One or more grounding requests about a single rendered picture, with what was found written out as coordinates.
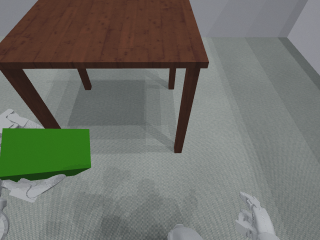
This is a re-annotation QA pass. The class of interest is right robot thigh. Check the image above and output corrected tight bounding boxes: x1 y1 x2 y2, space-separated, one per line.
167 227 204 240

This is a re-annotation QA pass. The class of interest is table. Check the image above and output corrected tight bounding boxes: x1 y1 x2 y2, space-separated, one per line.
0 0 209 153

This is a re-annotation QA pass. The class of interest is robot right hand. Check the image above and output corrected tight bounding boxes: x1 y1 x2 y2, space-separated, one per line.
235 191 276 240

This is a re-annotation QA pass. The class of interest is robot left hand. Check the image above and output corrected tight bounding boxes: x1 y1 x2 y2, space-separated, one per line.
0 109 66 203

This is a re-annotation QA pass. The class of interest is left robot forearm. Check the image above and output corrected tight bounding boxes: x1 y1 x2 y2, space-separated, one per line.
0 198 10 240

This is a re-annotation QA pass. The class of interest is robot right shin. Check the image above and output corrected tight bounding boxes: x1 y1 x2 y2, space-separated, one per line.
173 224 184 230

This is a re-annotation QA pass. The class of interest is sponge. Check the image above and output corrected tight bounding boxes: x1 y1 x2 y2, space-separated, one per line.
0 128 91 182

